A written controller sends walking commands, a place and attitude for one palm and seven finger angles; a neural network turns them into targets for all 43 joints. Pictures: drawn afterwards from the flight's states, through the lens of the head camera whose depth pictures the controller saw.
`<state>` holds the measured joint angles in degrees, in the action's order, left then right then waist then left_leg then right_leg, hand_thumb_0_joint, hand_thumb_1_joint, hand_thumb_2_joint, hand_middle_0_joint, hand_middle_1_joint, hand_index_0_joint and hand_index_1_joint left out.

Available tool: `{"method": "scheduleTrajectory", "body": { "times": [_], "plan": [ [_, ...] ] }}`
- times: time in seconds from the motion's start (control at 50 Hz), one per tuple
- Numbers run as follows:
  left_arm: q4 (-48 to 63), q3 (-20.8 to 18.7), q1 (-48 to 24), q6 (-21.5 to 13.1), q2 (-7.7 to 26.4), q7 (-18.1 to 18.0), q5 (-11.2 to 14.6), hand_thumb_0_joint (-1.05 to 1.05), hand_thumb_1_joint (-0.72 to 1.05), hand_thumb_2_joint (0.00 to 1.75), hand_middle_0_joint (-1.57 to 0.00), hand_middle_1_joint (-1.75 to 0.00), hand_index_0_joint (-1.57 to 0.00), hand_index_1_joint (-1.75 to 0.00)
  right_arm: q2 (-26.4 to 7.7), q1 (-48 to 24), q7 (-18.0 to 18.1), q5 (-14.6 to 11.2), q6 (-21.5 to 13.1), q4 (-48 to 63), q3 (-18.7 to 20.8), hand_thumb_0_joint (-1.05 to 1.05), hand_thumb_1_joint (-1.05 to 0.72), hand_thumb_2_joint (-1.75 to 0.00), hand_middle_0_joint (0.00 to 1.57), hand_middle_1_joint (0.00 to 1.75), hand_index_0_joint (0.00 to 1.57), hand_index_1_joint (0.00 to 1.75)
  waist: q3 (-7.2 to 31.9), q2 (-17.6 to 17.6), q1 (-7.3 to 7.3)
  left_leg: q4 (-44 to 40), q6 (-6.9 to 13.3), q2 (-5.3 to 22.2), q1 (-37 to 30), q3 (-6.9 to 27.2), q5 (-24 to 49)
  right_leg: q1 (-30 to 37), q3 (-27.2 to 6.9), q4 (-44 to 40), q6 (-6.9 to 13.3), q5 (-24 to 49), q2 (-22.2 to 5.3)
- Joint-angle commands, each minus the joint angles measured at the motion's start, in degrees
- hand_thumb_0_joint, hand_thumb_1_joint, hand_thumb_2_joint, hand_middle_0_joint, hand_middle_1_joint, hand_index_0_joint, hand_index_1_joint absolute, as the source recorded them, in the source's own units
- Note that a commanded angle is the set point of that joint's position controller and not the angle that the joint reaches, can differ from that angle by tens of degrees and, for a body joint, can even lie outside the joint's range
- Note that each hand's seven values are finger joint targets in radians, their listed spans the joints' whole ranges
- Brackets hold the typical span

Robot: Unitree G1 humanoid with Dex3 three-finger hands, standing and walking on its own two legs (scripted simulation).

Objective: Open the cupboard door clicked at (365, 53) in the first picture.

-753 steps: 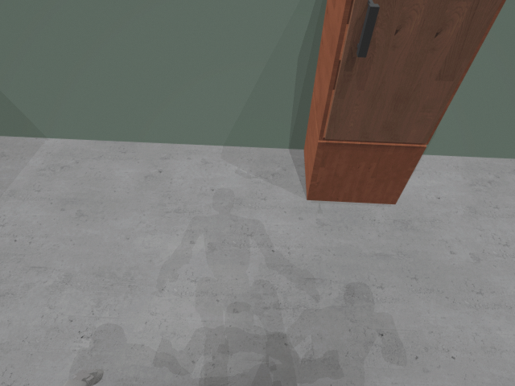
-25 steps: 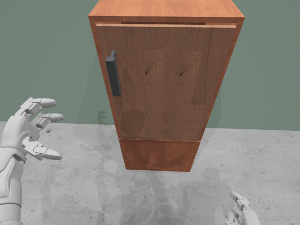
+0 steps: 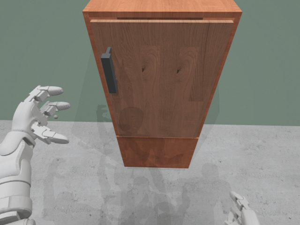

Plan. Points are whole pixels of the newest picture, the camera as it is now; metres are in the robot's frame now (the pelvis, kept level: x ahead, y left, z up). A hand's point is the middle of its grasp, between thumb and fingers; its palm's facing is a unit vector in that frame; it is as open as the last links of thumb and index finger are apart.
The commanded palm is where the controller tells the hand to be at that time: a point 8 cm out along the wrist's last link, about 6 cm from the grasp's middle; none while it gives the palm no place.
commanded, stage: move the hooked fingers beside the handle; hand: left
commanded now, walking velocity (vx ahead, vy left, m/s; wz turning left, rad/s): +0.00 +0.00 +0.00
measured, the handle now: (111, 70) +0.56 +0.17 +0.11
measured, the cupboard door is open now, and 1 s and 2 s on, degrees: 0 0 0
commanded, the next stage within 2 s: none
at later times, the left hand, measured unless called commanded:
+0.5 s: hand (69, 98) +0.41 +0.25 +0.13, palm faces +0.04 -1.00 +0.00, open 14.0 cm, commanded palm +0.38 +0.30 +0.12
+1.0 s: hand (83, 84) +0.47 +0.23 +0.12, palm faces +0.04 -1.00 -0.01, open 14.0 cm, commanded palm +0.45 +0.29 +0.12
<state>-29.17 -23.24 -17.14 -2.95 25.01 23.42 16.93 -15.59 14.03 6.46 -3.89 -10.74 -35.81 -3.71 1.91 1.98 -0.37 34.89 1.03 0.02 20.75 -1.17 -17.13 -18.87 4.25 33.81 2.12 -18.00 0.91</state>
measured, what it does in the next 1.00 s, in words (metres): stands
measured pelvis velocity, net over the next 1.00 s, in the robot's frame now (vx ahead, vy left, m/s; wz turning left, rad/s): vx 0.00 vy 0.01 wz -0.02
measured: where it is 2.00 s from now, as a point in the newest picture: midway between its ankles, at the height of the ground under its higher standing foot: outside the picture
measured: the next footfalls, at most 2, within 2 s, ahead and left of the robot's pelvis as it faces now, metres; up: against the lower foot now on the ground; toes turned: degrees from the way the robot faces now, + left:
none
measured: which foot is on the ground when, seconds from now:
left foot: down 0.00-1.00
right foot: down 0.00-1.00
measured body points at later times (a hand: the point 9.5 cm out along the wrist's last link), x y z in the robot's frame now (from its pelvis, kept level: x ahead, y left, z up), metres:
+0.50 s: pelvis +0.01 +0.02 +0.00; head +0.04 +0.01 +0.45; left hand +0.40 +0.31 +0.13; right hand +0.11 -0.24 -0.11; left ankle +0.01 +0.11 -0.73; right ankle +0.00 -0.09 -0.73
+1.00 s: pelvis +0.00 +0.01 -0.01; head +0.06 +0.01 +0.44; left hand +0.46 +0.29 +0.13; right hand +0.04 -0.26 -0.12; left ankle +0.01 +0.11 -0.73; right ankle +0.00 -0.09 -0.73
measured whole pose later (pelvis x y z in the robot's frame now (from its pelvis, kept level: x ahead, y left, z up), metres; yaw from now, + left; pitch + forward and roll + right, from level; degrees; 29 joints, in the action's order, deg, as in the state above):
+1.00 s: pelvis +0.00 +0.01 -0.01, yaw -1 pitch +10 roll -1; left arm -61.9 -22.8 -45.8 -13.3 29.7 17.3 8.7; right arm -16.6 21.6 3.2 -2.1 -2.3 -37.8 -2.3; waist 3.3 1.2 5.5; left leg 39.5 2.1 0.2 30.6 -2.5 -19.0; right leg -28.8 2.9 37.6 1.2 -18.8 0.9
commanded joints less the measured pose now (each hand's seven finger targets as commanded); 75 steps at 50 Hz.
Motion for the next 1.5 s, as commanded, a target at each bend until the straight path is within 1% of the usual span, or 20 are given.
{"method": "scheduleTrajectory", "body": {
  "times": [0.0,0.08,0.12,0.2,0.26,0.36,0.38,0.46,0.58,0.62,0.68,0.76,0.88,0.96,1.04,1.12,1.22,1.28,1.42,1.48],
  "plan": [
    [7.81,-6.29,-20.52,-4.36,18.13,-0.4,0.9,0.0,-0.5,0.3,-0.3,-1.2,-0.3,-1.2,-7.61,-1.66,0.62,-0.2,-2.46,7.75,3.21,0.0,-0.9,-0.9,0.2,0.3,0.2,0.3,13.19,0.07,0.25,-3.5,1.17,-0.51,-4.38,2.06,9.99,3.58,-4.23,-4.74,-1.22,14.55,-0.72],
    [9.58,-3.29,-24.34,-5.83,15.8,-0.5,0.13,0.0,-0.5,0.3,-0.3,-1.2,-0.3,-1.2,-7.55,-0.6,0.18,-0.18,-2.07,8.27,3.49,0.0,-0.9,-0.9,0.2,0.3,0.2,0.3,16.42,3.86,0.63,-3.22,1.11,-0.38,-7.49,2.39,12.91,2.64,-3.46,-3.59,-0.71,16.57,-0.26],
    [6.42,-4.23,-22.88,-5.6,16.42,-0.68,0.55,0.0,-0.5,0.3,-0.3,-1.2,-0.3,-1.2,-8.04,0.31,0.02,-0.02,-1.66,7.95,3.62,0.0,-0.9,-0.9,0.2,0.3,0.2,0.3,15.35,-1.22,0.57,-2.75,1.37,-0.22,-6.07,2.36,13.32,3.15,-3.68,-3.55,-0.92,17.83,-0.03],
    [6.76,-2.74,-26.81,-5.81,15.25,-1.44,-0.53,0.0,-0.5,0.3,-0.3,-1.2,-0.3,-1.2,-8.08,1.39,-0.12,-0.05,-1.01,7.48,4.02,0.0,-0.9,-0.9,0.2,0.3,0.2,0.3,16.51,3.62,1.09,-3.04,0.99,-0.16,-7.86,2.66,14.58,1.01,-3.03,-3.2,-0.55,17.24,-0.01],
    [5.03,-3.37,-29.54,-5.99,16.21,-2.43,-0.97,0.0,-0.5,0.3,-0.3,-1.2,-0.3,-1.2,-8.41,2.48,-0.31,0.23,-0.49,7.02,4.18,0.0,-0.9,-0.9,0.2,0.3,0.2,0.3,16.89,0.85,1.48,-2.99,1.07,-0.04,-7.23,3.02,13.88,0.99,-3.05,-3.21,-0.61,16.47,0.19],
    [2.09,-3.44,-31.86,-7.13,16.75,-3.52,-2.02,0.0,-0.5,0.3,-0.3,-1.2,-0.3,-1.2,-8.61,3.83,-0.6,0.46,0.58,6.44,4.31,0.0,-0.9,-0.9,0.2,0.3,0.2,0.3,17.43,1.28,1.61,-2.75,0.83,0.21,-7.37,3.09,15.73,0.52,-2.87,-2.54,-0.44,17.3,0.31],
    [1.97,-1.26,-34.13,-7.34,14.92,-3.51,-2.36,0.0,-0.5,0.3,-0.3,-1.2,-0.3,-1.2,-8.47,3.78,-0.69,0.44,0.68,6.29,4.12,0.0,-0.9,-0.9,0.2,0.3,0.2,0.3,16.98,3.96,2.23,-2.78,0.63,0.2,-7.83,3.13,15.44,-0.73,-2.8,-2.51,-0.36,16.68,0.28],
    [0.23,-2.23,-34.04,-8.12,15.39,-4.19,-2.57,0.0,-0.5,0.3,-0.3,-1.2,-0.3,-1.2,-8.75,4.99,-1.15,0.72,1.33,6.22,4.46,0.0,-0.9,-0.9,0.2,0.3,0.2,0.3,19.54,2.0,1.73,-2.19,0.4,0.55,-9.05,3.56,18.67,-0.37,-2.57,-1.9,-0.34,18.23,0.51],
    [-3.9,0.4,-40.11,-8.66,13.8,-5.14,-3.79,0.0,-0.5,0.3,-0.3,-1.2,-0.3,-1.2,-9.01,6.27,-1.6,0.71,2.62,5.48,4.47,0.0,-0.9,-0.9,0.2,0.3,0.2,0.3,18.26,2.45,3.19,-1.94,0.19,0.76,-8.51,4.03,17.53,-3.37,-2.29,-1.66,-0.33,16.25,0.55],
    [-6.96,-1.05,-43.05,-9.25,16.1,-5.85,-4.27,0.0,-0.5,0.3,-0.3,-1.2,-0.3,-1.2,-9.43,7.13,-1.56,0.9,3.17,4.6,4.58,0.0,-0.9,-0.9,0.2,0.3,0.2,0.3,17.19,-0.18,3.61,-1.51,0.49,0.75,-6.72,4.05,15.72,-3.33,-2.43,-1.7,-0.27,15.38,0.72],
    [-9.08,0.42,-47.67,-10.74,15.4,-6.11,-5.18,0.0,-0.5,0.3,-0.3,-1.2,-0.3,-1.2,-9.36,7.89,-1.72,0.95,3.52,4.11,4.58,0.0,-0.9,-0.9,0.2,0.3,0.2,0.3,18.74,3.4,4.37,-1.07,0.26,0.64,-7.84,4.26,15.47,-5.14,-2.63,-1.29,-0.21,14.67,0.57],
    [-11.93,-0.33,-49.96,-13.0,16.28,-6.41,-5.57,0.0,-0.5,0.3,-0.3,-1.2,-0.3,-1.2,-9.55,9.16,-2.02,1.29,4.23,3.48,4.84,0.0,-0.9,-0.9,0.2,0.3,0.2,0.3,22.22,3.55,4.37,0.04,0.16,0.76,-8.95,4.31,17.79,-5.15,-2.82,-0.43,-0.32,16.07,0.76],
    [-20.93,-2.92,-51.83,-13.37,21.12,-5.97,-6.7,0.0,-0.5,0.3,-0.3,-1.2,-0.3,-1.2,-10.1,10.97,-2.24,1.41,6.06,2.76,4.69,0.0,-0.9,-0.9,0.2,0.3,0.2,0.3,19.13,-0.34,4.87,0.52,1.05,0.37,-1.55,3.05,14.34,-3.63,-3.4,-0.11,-0.77,17.23,0.67],
    [-20.34,-1.62,-56.37,-15.25,20.85,-5.82,-7.54,0.0,-0.5,0.3,-0.3,-1.2,-0.3,-1.2,-10.08,12.2,-2.34,1.61,6.84,2.88,4.9,0.0,-0.9,-0.9,0.2,0.3,0.2,0.3,22.16,3.76,5.89,1.55,0.94,0.5,-3.95,3.34,15.63,-5.63,-3.54,0.52,-0.68,17.03,0.9],
    [-24.56,-3.67,-58.74,-15.79,24.27,-5.43,-7.19,0.0,-0.5,0.3,-0.3,-1.2,-0.3,-1.2,-10.75,13.73,-2.22,1.74,7.51,2.09,4.94,0.0,-0.9,-0.9,0.2,0.3,0.2,0.3,22.52,-0.84,7.08,2.36,1.71,0.43,-0.13,2.75,13.48,-3.98,-4.35,0.39,-1.31,17.8,1.01],
    [-27.8,-2.01,-62.92,-15.34,24.81,-5.0,-8.65,0.0,-0.5,0.3,-0.3,-1.2,-0.3,-1.2,-10.92,15.26,-2.04,1.92,8.3,1.65,4.68,0.0,-0.9,-0.9,0.2,0.3,0.2,0.3,21.18,1.43,8.61,2.96,1.84,0.29,1.56,2.89,12.64,-5.86,-4.42,0.63,-1.3,16.91,0.94],
    [-29.93,-5.27,-63.72,-15.95,29.85,-4.72,-9.12,0.0,-0.5,0.3,-0.3,-1.2,-0.3,-1.2,-11.47,17.31,-2.26,2.35,9.08,1.67,4.78,0.0,-0.9,-0.9,0.2,0.3,0.2,0.3,25.41,2.13,8.35,4.42,1.84,0.42,2.43,2.74,14.58,-4.46,-4.9,1.6,-1.46,19.03,1.22],
    [-31.78,-3.31,-63.75,-15.36,28.37,-3.95,-9.98,0.0,-0.5,0.3,-0.3,-1.2,-0.3,-1.2,-11.35,17.92,-2.54,2.32,9.77,1.91,4.7,0.0,-0.9,-0.9,0.2,0.3,0.2,0.3,24.57,5.31,9.03,4.83,1.7,0.55,2.28,2.52,14.49,-7.07,-4.76,1.56,-1.52,18.56,1.28],
    [-29.65,-5.99,-60.47,-15.25,29.71,-3.56,-8.59,0.0,-0.5,0.3,-0.3,-1.2,-0.3,-1.2,-11.7,19.38,-2.84,2.74,11.56,3.04,5.14,0.0,-0.9,-0.9,0.2,0.3,0.2,0.3,26.51,1.96,8.01,5.4,1.91,1.02,1.3,2.64,18.96,-6.13,-3.87,2.34,-1.4,21.36,1.99],
    [-24.56,-6.79,-60.39,-16.2,30.81,-3.81,-9.16,0.0,-0.5,0.3,-0.3,-1.2,-0.3,-1.2,-11.36,19.01,-3.12,2.75,12.06,3.68,5.37,0.0,-0.9,-0.9,0.2,0.3,0.2,0.3,29.68,6.54,6.96,5.58,1.35,1.23,-2.35,2.89,22.86,-6.25,-3.62,3.1,-1.19,23.08,2.05]
  ]
}}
